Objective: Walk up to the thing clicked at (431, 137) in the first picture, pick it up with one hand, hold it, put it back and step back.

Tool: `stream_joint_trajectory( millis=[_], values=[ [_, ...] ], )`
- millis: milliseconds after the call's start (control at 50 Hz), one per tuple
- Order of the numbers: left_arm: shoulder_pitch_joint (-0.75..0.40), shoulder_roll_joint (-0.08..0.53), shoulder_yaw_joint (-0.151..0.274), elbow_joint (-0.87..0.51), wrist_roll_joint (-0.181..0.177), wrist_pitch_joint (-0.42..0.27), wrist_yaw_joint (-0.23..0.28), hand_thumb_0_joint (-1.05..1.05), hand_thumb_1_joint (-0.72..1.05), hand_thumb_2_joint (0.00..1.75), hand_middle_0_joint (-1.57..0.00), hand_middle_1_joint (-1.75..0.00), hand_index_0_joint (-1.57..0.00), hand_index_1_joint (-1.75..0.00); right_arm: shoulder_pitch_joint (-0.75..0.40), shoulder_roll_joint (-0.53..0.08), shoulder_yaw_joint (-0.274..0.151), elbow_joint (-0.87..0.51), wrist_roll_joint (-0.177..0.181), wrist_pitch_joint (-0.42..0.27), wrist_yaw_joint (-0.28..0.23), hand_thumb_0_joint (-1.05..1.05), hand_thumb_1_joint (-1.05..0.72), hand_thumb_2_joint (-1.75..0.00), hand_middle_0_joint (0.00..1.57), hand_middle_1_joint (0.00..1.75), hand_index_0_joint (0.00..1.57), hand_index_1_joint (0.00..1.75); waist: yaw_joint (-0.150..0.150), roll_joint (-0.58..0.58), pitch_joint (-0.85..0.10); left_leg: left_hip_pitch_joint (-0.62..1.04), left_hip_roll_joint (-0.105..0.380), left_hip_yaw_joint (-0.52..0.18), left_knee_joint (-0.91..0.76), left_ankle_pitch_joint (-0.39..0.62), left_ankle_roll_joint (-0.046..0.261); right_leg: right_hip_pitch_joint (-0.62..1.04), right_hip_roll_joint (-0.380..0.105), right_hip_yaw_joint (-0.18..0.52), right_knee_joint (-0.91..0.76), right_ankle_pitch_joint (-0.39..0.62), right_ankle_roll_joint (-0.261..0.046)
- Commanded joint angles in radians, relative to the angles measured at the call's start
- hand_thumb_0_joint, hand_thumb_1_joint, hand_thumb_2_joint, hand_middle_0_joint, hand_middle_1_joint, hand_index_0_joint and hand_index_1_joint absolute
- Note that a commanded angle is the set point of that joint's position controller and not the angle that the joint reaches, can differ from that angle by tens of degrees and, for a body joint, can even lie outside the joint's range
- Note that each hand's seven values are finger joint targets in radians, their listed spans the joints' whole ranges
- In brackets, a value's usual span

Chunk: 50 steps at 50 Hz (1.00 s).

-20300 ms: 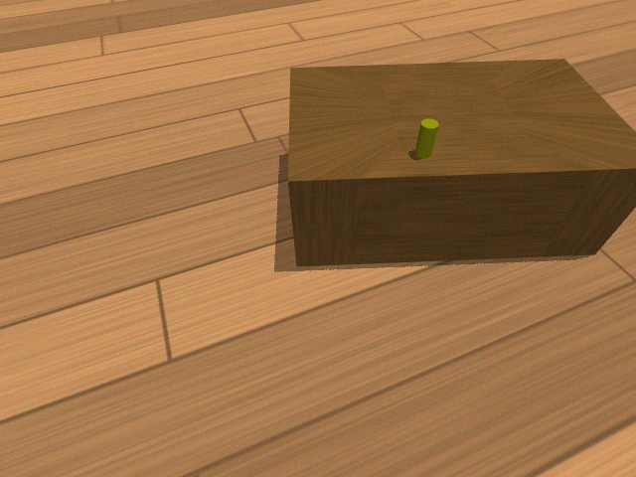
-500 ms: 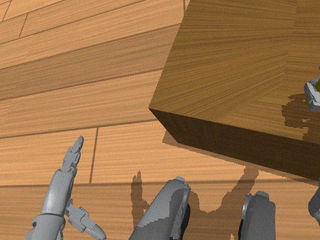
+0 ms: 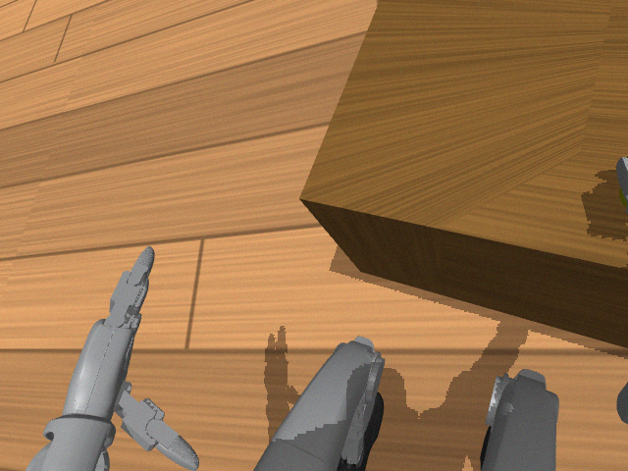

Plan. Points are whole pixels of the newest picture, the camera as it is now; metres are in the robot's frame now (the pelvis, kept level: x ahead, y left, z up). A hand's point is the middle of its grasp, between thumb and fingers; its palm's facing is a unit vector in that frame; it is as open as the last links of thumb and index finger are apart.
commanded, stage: lower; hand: right
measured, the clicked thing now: out of the picture +0.51 -0.24 -0.04
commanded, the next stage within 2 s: loosen in 0.40 s
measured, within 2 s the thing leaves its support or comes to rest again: rests again in 0.28 s
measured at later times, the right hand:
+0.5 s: hand out of the picture +0.52 -0.23 -0.06, palm faces +0.22 +0.98 +0.01, open 7.5 cm
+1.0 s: hand out of the picture +0.52 -0.23 -0.07, palm faces +0.22 +0.98 +0.01, open 8.6 cm
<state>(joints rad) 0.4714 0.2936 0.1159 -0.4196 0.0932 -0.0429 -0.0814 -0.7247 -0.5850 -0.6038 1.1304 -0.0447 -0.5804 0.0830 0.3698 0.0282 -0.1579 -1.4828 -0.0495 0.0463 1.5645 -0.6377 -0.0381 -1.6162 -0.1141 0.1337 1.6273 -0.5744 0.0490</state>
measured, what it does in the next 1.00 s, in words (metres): stands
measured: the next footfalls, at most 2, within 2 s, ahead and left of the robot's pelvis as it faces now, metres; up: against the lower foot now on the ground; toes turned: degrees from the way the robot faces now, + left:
none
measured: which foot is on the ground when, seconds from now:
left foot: down 0.00-1.00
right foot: down 0.00-1.00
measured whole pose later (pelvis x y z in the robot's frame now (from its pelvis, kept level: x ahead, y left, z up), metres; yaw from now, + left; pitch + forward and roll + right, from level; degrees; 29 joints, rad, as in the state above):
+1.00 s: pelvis -0.01 +0.00 -0.02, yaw +1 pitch +32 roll +8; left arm 0.50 0.34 0.18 -0.54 0.06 -0.07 -0.10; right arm -0.76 -0.64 -0.62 1.09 -0.06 -0.51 0.08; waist 0.40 0.03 -0.15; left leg -1.58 -0.05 0.04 1.65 -0.65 -0.04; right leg -1.71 -0.11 0.14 1.71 -0.59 0.05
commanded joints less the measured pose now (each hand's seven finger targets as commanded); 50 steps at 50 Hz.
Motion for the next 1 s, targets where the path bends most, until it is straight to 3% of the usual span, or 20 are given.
stream_joint_trajectory(
  millis=[0,40,80,140,160,220,260,340,380,460,500,520,540,680,720,780,800,840,860,980],
  values=[
    [0.055,0.188,0.163,-0.18,-0.003,-0.048,0.027,0.0,-0.56,0.07,-0.04,-0.04,-0.03,-0.05,-0.356,-0.223,0.0,-0.209,0.004,-0.067,-0.004,0.0,-0.47,-1.36,1.39,1.48,1.41,1.48,-0.012,-0.384,-0.528,0.165,-0.026,0.025,-0.18,0.269,0.058,0.559,0.036,-0.041,-0.186,0.202,-0.055],
    [0.062,0.19,0.165,-0.199,-0.007,-0.053,0.026,0.0,-0.56,0.07,-0.04,-0.04,-0.03,-0.05,-0.356,-0.201,0.006,-0.207,0.011,-0.067,-0.001,0.0,-0.46,-1.36,1.39,1.48,1.41,1.48,0.006,-0.372,-0.531,0.162,-0.025,0.029,-0.176,0.271,0.058,0.563,0.036,-0.039,-0.181,0.201,-0.055],
    [0.069,0.171,0.144,-0.187,-0.006,-0.055,0.023,0.0,-0.57,0.07,-0.04,-0.04,-0.03,-0.05,-0.356,-0.219,0.001,-0.206,0.009,-0.069,-0.002,0.0,-0.45,-1.36,1.39,1.48,1.42,1.49,-0.012,-0.377,-0.529,0.164,-0.026,0.025,-0.17,0.284,0.058,0.545,0.036,-0.041,-0.17,0.213,-0.057],
    [0.062,0.198,0.174,-0.215,-0.007,-0.059,0.026,0.0,-0.57,0.07,-0.04,-0.04,-0.03,-0.05,-0.359,-0.231,-0.007,-0.208,0.002,-0.071,-0.005,0.0,-0.48,-1.34,1.38,1.47,1.41,1.47,0.008,-0.383,-0.539,0.154,-0.026,0.033,-0.151,0.289,0.059,0.557,0.035,-0.035,-0.166,0.23,-0.054],
    [0.06,0.21,0.19,-0.208,-0.005,-0.058,0.027,0.0,-0.57,0.07,-0.04,-0.04,-0.03,-0.05,-0.359,-0.248,-0.016,-0.221,0.001,-0.071,-0.008,0.0,-0.47,-1.35,1.39,1.47,1.41,1.47,0.001,-0.385,-0.55,0.155,-0.028,0.028,-0.158,0.295,0.057,0.559,0.034,-0.037,-0.159,0.231,-0.058],
    [0.058,0.202,0.188,-0.203,-0.009,-0.062,0.024,0.0,-0.57,0.07,-0.04,-0.04,-0.03,-0.05,-0.356,-0.211,0.007,-0.2,0.002,-0.066,-0.005,0.0,-0.48,-1.34,1.38,1.46,1.41,1.46,0.01,-0.399,-0.524,0.127,-0.025,0.031,-0.143,0.273,0.061,0.547,0.034,-0.037,-0.158,0.216,-0.053],
    [0.054,0.221,0.205,-0.221,-0.009,-0.066,0.024,0.0,-0.57,0.07,-0.04,-0.04,-0.03,-0.05,-0.363,-0.243,-0.012,-0.216,-0.002,-0.067,-0.01,0.0,-0.47,-1.34,1.38,1.46,1.4,1.46,0.007,-0.402,-0.555,0.124,-0.027,0.038,-0.134,0.283,0.06,0.571,0.032,-0.031,-0.151,0.244,-0.052],
    [0.074,0.206,0.193,-0.21,-0.01,-0.065,0.019,0.0,-0.57,0.06,-0.04,-0.04,-0.03,-0.05,-0.381,-0.23,-0.003,-0.212,-0.007,-0.063,-0.005,0.0,-0.47,-1.34,1.38,1.46,1.4,1.46,0.023,-0.405,-0.547,0.098,-0.028,0.044,-0.119,0.296,0.059,0.568,0.03,-0.027,-0.134,0.264,-0.052],
    [0.071,0.205,0.191,-0.222,-0.011,-0.064,0.017,0.0,-0.57,0.07,-0.04,-0.04,-0.03,-0.05,-0.369,-0.243,-0.009,-0.201,-0.013,-0.056,-0.009,0.0,-0.46,-1.34,1.38,1.47,1.41,1.47,0.014,-0.394,-0.535,0.103,-0.027,0.038,-0.117,0.3,0.059,0.538,0.03,-0.03,-0.127,0.257,-0.055],
    [0.078,0.22,0.211,-0.24,-0.014,-0.06,0.015,0.0,-0.57,0.06,-0.04,-0.04,-0.03,-0.05,-0.386,-0.243,-0.006,-0.17,-0.019,-0.041,-0.013,0.0,-0.44,-1.36,1.39,1.49,1.41,1.49,0.031,-0.386,-0.515,0.093,-0.029,0.038,-0.123,0.264,0.059,0.508,0.033,-0.033,-0.131,0.195,-0.056],
    [0.066,0.217,0.205,-0.26,-0.02,-0.061,0.015,0.0,-0.55,0.05,-0.05,-0.05,-0.05,-0.05,-0.392,-0.256,-0.002,-0.185,-0.023,-0.036,-0.009,0.0,-0.4,-1.32,1.39,1.46,1.42,1.46,0.023,-0.405,-0.508,0.077,-0.026,0.035,-0.121,0.225,0.062,0.5,0.035,-0.036,-0.144,0.148,-0.054],
    [0.071,0.216,0.212,-0.262,-0.02,-0.061,0.015,0.0,-0.52,0.03,-0.05,-0.05,-0.06,-0.05,-0.392,-0.249,0.004,-0.179,-0.026,-0.032,-0.006,0.0,-0.37,-1.24,1.36,1.38,1.38,1.38,0.039,-0.398,-0.497,0.074,-0.027,0.038,-0.124,0.214,0.062,0.499,0.035,-0.035,-0.145,0.131,-0.054],
    [0.074,0.22,0.218,-0.259,-0.021,-0.062,0.015,0.0,-0.52,0.03,-0.05,-0.05,-0.05,-0.05,-0.372,-0.265,-0.006,-0.176,-0.025,-0.026,-0.008,0.0,-0.34,-1.16,1.34,1.3,1.35,1.3,0.025,-0.396,-0.508,0.075,-0.026,0.034,-0.125,0.219,0.06,0.501,0.033,-0.038,-0.136,0.14,-0.055],
    [0.087,0.218,0.223,-0.268,-0.029,-0.069,0.012,0.0,-0.53,0.04,-0.05,-0.05,-0.06,-0.05,-0.375,-0.248,-0.004,-0.199,-0.011,-0.006,-0.001,0.0,-0.1,-0.76,1.21,1.01,1.21,1.01,0.032,-0.377,-0.516,0.092,-0.028,0.035,-0.12,0.248,0.058,0.483,0.034,-0.04,-0.12,0.158,-0.058],
    [0.078,0.22,0.223,-0.272,-0.031,-0.07,0.013,0.0,-0.54,0.04,-0.05,-0.05,-0.05,-0.05,-0.368,-0.265,-0.01,-0.199,-0.01,-0.005,-0.002,0.0,-0.04,-0.68,1.18,0.95,1.18,0.95,0.02,-0.381,-0.515,0.095,-0.027,0.032,-0.117,0.251,0.058,0.473,0.034,-0.04,-0.117,0.159,-0.06],
    [0.087,0.216,0.222,-0.273,-0.032,-0.069,0.013,0.0,-0.55,0.06,-0.05,-0.05,-0.05,-0.05,-0.368,-0.261,-0.008,-0.198,-0.012,-0.001,-0.001,0.0,0.06,-0.64,1.06,0.86,1.06,0.86,0.023,-0.368,-0.516,0.107,-0.027,0.027,-0.125,0.252,0.056,0.457,0.036,-0.044,-0.111,0.148,-0.062],
    [0.087,0.219,0.218,-0.278,-0.029,-0.068,0.014,0.0,-0.54,0.05,-0.05,-0.06,-0.05,-0.05,-0.37,-0.243,-0.008,-0.206,-0.011,-0.001,0.0,0.0,0.04,-0.56,1.11,0.82,1.11,0.82,0.03,-0.365,-0.522,0.105,-0.028,0.034,-0.117,0.262,0.057,0.472,0.036,-0.042,-0.115,0.163,-0.059],
    [0.081,0.223,0.225,-0.288,-0.034,-0.069,0.015,0.0,-0.55,0.06,-0.05,-0.05,-0.04,-0.05,-0.355,-0.259,-0.01,-0.207,-0.011,0.001,0.0,0.0,0.14,-0.55,0.97,0.78,0.98,0.78,0.017,-0.379,-0.53,0.106,-0.026,0.032,-0.113,0.269,0.058,0.482,0.034,-0.041,-0.116,0.179,-0.06],
    [0.088,0.221,0.22,-0.278,-0.032,-0.068,0.016,0.0,-0.56,0.06,-0.05,-0.05,-0.05,-0.05,-0.362,-0.235,-0.001,-0.216,-0.012,0.003,0.005,0.0,0.15,-0.5,0.96,0.74,0.97,0.74,0.026,-0.381,-0.525,0.091,-0.027,0.04,-0.105,0.268,0.06,0.497,0.034,-0.038,-0.12,0.19,-0.055],
    [0.102,0.223,0.233,-0.268,-0.035,-0.071,0.014,0.0,-0.56,0.06,-0.05,-0.05,-0.04,-0.06,-0.373,-0.26,-0.018,-0.256,-0.002,0.003,0.002,0.0,0.2,-0.41,0.89,0.64,0.89,0.64,0.019,-0.401,-0.562,0.099,-0.028,0.037,-0.107,0.295,0.057,0.527,0.031,-0.041,-0.106,0.23,-0.057]
  ],
)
